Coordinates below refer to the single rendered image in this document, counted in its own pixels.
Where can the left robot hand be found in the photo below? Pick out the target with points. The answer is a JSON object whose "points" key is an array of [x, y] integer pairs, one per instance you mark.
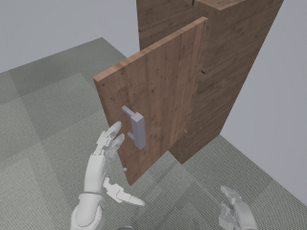
{"points": [[98, 166]]}

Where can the cupboard door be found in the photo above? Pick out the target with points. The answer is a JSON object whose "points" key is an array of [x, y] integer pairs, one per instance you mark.
{"points": [[157, 82]]}

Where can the left robot forearm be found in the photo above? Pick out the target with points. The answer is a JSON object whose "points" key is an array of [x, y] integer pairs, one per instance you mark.
{"points": [[89, 214]]}

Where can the right robot hand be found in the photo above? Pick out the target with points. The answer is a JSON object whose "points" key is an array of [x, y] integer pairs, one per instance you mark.
{"points": [[238, 217]]}

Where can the handle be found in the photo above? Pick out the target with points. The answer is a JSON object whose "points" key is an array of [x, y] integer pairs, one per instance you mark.
{"points": [[138, 128]]}

